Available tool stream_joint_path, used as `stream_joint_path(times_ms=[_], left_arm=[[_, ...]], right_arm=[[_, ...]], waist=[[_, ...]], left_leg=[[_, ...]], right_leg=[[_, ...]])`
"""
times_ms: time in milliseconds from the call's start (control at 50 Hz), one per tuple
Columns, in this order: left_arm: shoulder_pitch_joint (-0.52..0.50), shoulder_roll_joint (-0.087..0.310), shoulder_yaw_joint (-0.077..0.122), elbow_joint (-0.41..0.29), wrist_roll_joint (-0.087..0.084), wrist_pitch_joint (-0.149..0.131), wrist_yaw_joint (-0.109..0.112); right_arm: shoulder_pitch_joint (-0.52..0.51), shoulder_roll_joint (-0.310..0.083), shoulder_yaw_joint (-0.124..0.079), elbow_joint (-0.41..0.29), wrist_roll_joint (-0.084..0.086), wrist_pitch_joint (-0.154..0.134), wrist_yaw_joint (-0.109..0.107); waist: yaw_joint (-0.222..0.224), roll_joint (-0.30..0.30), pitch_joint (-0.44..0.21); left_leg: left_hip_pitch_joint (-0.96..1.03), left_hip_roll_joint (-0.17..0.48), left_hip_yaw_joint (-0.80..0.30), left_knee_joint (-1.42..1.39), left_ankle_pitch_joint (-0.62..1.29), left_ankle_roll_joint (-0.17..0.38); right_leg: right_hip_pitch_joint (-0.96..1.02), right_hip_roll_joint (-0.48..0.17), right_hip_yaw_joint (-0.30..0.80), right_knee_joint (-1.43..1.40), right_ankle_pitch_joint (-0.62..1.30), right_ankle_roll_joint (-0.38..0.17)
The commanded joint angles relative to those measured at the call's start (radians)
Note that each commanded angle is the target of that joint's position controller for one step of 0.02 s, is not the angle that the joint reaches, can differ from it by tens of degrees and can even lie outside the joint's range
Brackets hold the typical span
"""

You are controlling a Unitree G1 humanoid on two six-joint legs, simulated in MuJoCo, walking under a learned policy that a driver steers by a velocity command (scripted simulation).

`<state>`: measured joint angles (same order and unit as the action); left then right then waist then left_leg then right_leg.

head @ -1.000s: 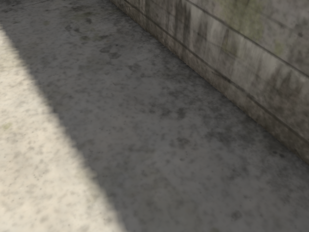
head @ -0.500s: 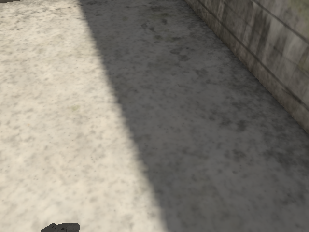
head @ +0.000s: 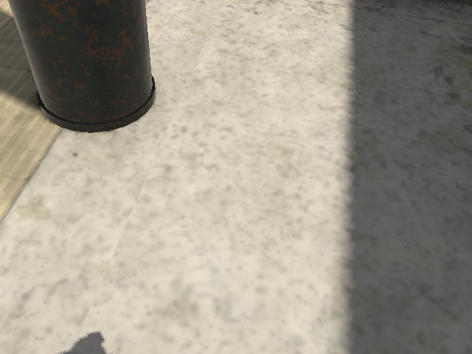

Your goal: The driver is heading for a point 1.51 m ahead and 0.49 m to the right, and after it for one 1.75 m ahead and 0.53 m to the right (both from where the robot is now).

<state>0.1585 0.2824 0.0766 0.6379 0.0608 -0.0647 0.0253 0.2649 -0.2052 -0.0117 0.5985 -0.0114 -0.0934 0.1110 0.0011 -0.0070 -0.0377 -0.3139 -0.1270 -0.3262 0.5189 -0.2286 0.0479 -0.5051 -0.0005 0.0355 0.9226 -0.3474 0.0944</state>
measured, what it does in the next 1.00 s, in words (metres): walks ahead, turning right: right foot, then left foot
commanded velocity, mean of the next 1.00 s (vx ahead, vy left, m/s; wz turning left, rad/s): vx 0.89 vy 0.00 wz -0.28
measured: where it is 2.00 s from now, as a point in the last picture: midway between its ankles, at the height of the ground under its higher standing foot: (279, 208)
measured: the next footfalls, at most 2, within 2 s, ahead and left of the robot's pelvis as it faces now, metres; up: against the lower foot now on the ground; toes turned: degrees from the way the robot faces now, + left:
right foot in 0.12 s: +0.05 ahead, -0.16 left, +0.00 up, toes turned +4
left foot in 0.52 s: +0.41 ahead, +0.14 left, +0.00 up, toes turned +2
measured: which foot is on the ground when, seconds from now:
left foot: down 0.00-0.12, up 0.14-0.50, down 0.52-0.98, up 1.00-1.00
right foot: up 0.00-0.10, down 0.12-0.52, up 0.54-0.98, down 1.00-1.00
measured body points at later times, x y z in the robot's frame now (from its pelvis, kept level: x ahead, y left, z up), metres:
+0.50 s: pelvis +0.23 +0.00 -0.02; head +0.27 -0.02 +0.42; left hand +0.09 +0.24 -0.13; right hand +0.54 -0.17 -0.07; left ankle +0.37 +0.13 -0.73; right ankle +0.02 -0.16 -0.74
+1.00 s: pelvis +0.66 -0.03 -0.05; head +0.67 -0.05 +0.40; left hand +0.94 +0.13 -0.12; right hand +0.53 -0.26 -0.19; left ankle +0.41 +0.14 -0.68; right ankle +0.78 -0.09 -0.75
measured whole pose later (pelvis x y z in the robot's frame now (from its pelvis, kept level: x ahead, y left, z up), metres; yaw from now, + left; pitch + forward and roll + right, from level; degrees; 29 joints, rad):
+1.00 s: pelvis +0.66 -0.03 -0.05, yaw -21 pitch +0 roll +2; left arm 0.06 0.28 0.04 0.68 0.01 -0.02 -0.07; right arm 0.50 -0.24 -0.03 0.90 -0.04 -0.05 -0.02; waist 0.00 -0.02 0.03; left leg 0.19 0.06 0.30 0.76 -0.32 -0.03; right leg -0.56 0.07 -0.16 0.72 -0.19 -0.22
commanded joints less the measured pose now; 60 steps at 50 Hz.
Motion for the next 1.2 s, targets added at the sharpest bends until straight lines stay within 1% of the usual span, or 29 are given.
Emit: stream_joint_path(times_ms=[20,40,60,80,100,120,140,160,200,320,420,460,500,520,540,560,580,620,760,860,900,960,980,1000,1020,1040,1100,1180,1200], left_arm=[[-0.108,-0.002,-0.009,-0.096,-0.01,-0.015,-0.039],[-0.117,-0.01,-0.013,-0.093,-0.014,-0.018,-0.047],[-0.022,0.077,0.016,-0.051,-0.069,-0.002,-0.043],[0.027,0.082,0.026,-0.012,-0.057,-0.005,-0.027],[0.088,0.103,0.032,0.006,-0.042,-0.016,-0.014],[0.177,0.155,0.038,0.012,-0.018,-0.035,0.0],[0.183,0.254,0.062,0.012,0.0,-0.044,-0.01],[0.202,0.211,0.061,0.036,-0.012,-0.042,-0.031],[0.216,0.114,0.032,0.06,-0.022,-0.052,-0.042],[0.332,0.087,0.013,0.137,-0.033,-0.063,-0.026],[0.36,0.107,0.024,0.194,-0.035,-0.056,-0.032],[0.334,0.177,0.037,0.204,-0.047,-0.048,-0.027],[0.345,0.192,0.032,0.221,-0.042,-0.041,-0.027],[0.289,0.188,0.028,0.217,-0.047,-0.038,-0.027],[0.287,0.087,0.004,0.183,-0.037,-0.042,-0.025],[0.356,-0.029,-0.019,0.128,-0.071,-0.039,-0.031],[0.232,0.064,0.004,0.113,-0.079,-0.03,-0.024],[0.177,0.066,0.003,0.121,-0.062,-0.009,-0.036],[-0.009,-0.03,-0.025,0.019,-0.025,0.061,-0.106],[-0.147,0.021,-0.039,-0.022,-0.038,0.056,-0.14],[-0.144,0.04,-0.038,-0.017,-0.044,0.054,-0.133],[0.245,0.14,0.005,0.087,-0.053,0.05,-0.091],[0.42,0.192,0.039,0.15,-0.053,0.049,-0.066],[0.328,0.243,0.064,0.153,-0.075,0.062,-0.042],[0.239,0.35,0.074,0.095,-0.033,0.073,-0.048],[0.259,0.321,0.08,0.07,-0.038,0.074,-0.038],[0.181,0.202,0.045,0.102,-0.044,0.032,-0.018],[0.157,0.191,0.03,0.102,-0.061,-0.002,-0.028],[0.118,0.102,0.013,0.052,-0.115,-0.018,-0.014]], right_arm=[[-0.072,-0.172,-0.07,-0.094,0.011,-0.01,-0.01],[-0.048,-0.157,-0.069,-0.095,0.021,-0.005,-0.016],[-0.069,-0.283,-0.115,-0.047,0.015,0.055,-0.064],[-0.091,-0.225,-0.11,-0.069,0.023,0.073,-0.078],[-0.104,-0.163,-0.089,-0.077,0.026,0.07,-0.085],[-0.111,-0.061,-0.061,-0.093,0.029,0.054,-0.088],[-0.208,-0.058,-0.055,-0.153,0.036,0.047,-0.097],[-0.296,-0.126,-0.067,-0.189,0.014,0.037,-0.098],[-0.301,-0.148,-0.077,-0.153,-0.003,0.024,-0.077],[-0.303,-0.14,-0.068,-0.113,-0.033,0.052,-0.029],[-0.458,-0.101,-0.024,-0.161,-0.012,0.037,-0.019],[-0.382,-0.131,-0.028,-0.131,-0.024,0.036,-0.033],[-0.17,-0.197,-0.058,-0.062,-0.029,0.029,-0.076],[0.034,-0.239,-0.081,0.001,-0.03,0.023,-0.107],[0.21,-0.325,-0.105,0.023,-0.057,0.019,-0.132],[0.185,-0.364,-0.102,0.016,-0.081,0.012,-0.121],[0.079,-0.284,-0.088,0.015,-0.065,0.016,-0.12],[0.008,-0.184,-0.063,0.053,-0.044,0.014,-0.127],[0.086,-0.085,-0.037,0.199,-0.016,-0.036,-0.107],[0.109,-0.154,-0.043,0.221,-0.011,-0.034,-0.131],[0.16,-0.209,-0.05,0.228,-0.009,-0.025,-0.141],[0.077,-0.319,-0.087,0.19,-0.027,0.022,-0.156],[0.049,-0.316,-0.09,0.173,-0.032,0.035,-0.146],[0.012,-0.187,-0.063,0.152,-0.037,0.03,-0.123],[0.102,-0.138,-0.043,0.027,-0.017,0.007,-0.12],[0.02,-0.181,-0.036,0.007,-0.027,-0.025,-0.121],[-0.039,-0.176,-0.024,0.018,-0.046,-0.021,-0.124],[-0.077,-0.147,-0.013,-0.003,-0.048,0.045,-0.125],[-0.254,-0.132,-0.025,-0.076,0.0,-0.008,-0.137]], waist=[[-0.035,0.176,-0.003],[-0.049,0.156,-0.022],[0.001,0.341,-0.042],[0.01,0.301,-0.006],[0.055,0.213,-0.004],[0.097,-0.018,-0.047],[0.115,-0.189,0.023],[0.118,-0.169,0.095],[0.098,-0.064,0.117],[0.084,-0.097,0.15],[0.106,-0.119,0.188],[0.057,-0.148,0.168],[-0.05,-0.154,0.0],[-0.178,-0.116,-0.1],[-0.23,0.022,-0.262],[-0.133,0.305,-0.399],[-0.124,0.213,-0.245],[-0.07,0.093,-0.039],[0.035,0.098,0.178],[0.045,0.039,0.228],[0.054,0.049,0.165],[0.257,0.126,-0.061],[0.312,0.079,-0.131],[0.215,-0.16,-0.023],[0.066,-0.263,-0.17],[0.124,-0.064,-0.218],[-0.015,0.133,0.084],[-0.059,0.136,0.099],[-0.016,0.147,0.093]], left_leg=[[0.01,0.22,-0.29,-0.169,-0.35,0.151],[0.041,0.231,-0.329,-0.141,-0.353,0.166],[0.074,0.132,-0.203,-0.185,-0.425,0.159],[-0.046,0.114,-0.195,-0.137,-0.376,0.131],[-0.214,0.104,-0.152,-0.052,-0.346,0.093],[-0.349,0.041,-0.03,0.211,-0.322,0.048],[-0.581,-0.015,0.133,0.374,-0.243,0.029],[-0.659,0.086,0.134,0.47,-0.181,0.031],[-0.618,0.104,0.125,0.511,-0.054,0.015],[-0.639,0.114,0.234,0.517,0.052,-0.017],[-0.365,0.148,0.403,0.224,0.13,-0.021],[-0.197,0.11,0.411,0.123,0.055,0.011],[0.111,0.036,0.422,0.082,-0.011,0.031],[0.392,0.096,0.355,0.059,0.032,0.036],[0.643,0.343,0.083,0.049,-0.37,0.052],[0.717,0.567,-0.355,-0.168,-0.82,0.085],[0.54,0.545,-0.43,-0.305,-0.77,0.057],[0.385,0.465,-0.107,-0.275,-0.402,0.069],[0.151,0.404,0.382,-0.413,0.061,0.018],[0.153,0.327,0.627,-0.434,0.534,-0.035],[0.29,0.336,0.648,-0.311,1.019,-0.049],[0.32,0.394,0.599,0.223,1.375,-0.019],[0.178,0.356,0.582,0.565,1.104,-0.008],[-0.134,0.147,0.558,0.968,0.011,-0.034],[-0.509,0.06,0.375,1.237,-0.276,-0.079],[-0.583,0.109,0.235,1.184,-0.189,-0.064],[-0.43,0.213,0.228,0.891,-0.133,-0.077],[-0.214,0.225,0.305,0.582,-0.099,-0.14],[-0.236,0.163,0.255,0.466,-0.032,-0.149]], right_leg=[[0.055,0.014,-0.047,-0.171,-0.091,0.005],[0.065,0.005,-0.044,-0.224,-0.069,0.0],[0.139,0.082,-0.088,-0.426,-0.173,-0.061],[0.322,0.062,-0.09,-0.48,0.014,-0.086],[0.505,0.001,-0.03,-0.493,0.041,-0.119],[0.642,-0.211,0.219,-0.63,-0.166,-0.16],[0.637,-0.37,0.555,-0.767,-0.481,-0.225],[0.581,-0.407,0.633,-0.784,-0.519,-0.284],[0.538,-0.313,0.444,-0.747,-0.358,-0.264],[0.568,-0.231,0.23,-0.827,-0.109,-0.252],[0.446,-0.19,0.135,-0.902,0.32,-0.258],[0.458,-0.198,0.087,-0.84,0.638,-0.246],[0.475,-0.195,0.056,-0.506,1.091,-0.239],[0.32,-0.164,0.043,-0.226,0.976,-0.222],[0.102,-0.089,0.031,0.125,0.585,-0.223],[-0.117,0.032,0.056,0.413,-0.142,-0.224],[-0.19,0.012,0.08,0.461,-0.009,-0.232],[-0.224,-0.071,0.041,0.387,0.118,-0.216],[-0.326,-0.145,0.006,0.301,0.269,-0.191],[-0.139,-0.061,-0.171,-0.055,0.434,-0.242],[-0.036,0.029,-0.253,-0.121,0.417,-0.279],[0.376,0.109,-0.221,-0.146,0.202,-0.338],[0.619,0.117,-0.137,-0.237,0.128,-0.365],[0.681,0.014,0.069,-0.285,0.089,-0.398],[0.934,-0.205,0.64,-0.442,0.091,-0.607],[0.916,-0.256,0.813,-0.639,-0.123,-0.607],[0.441,-0.168,0.577,-0.678,0.269,-0.488],[0.159,-0.025,0.291,-0.628,0.942,-0.421],[0.132,0.012,0.341,-0.622,0.806,-0.395]])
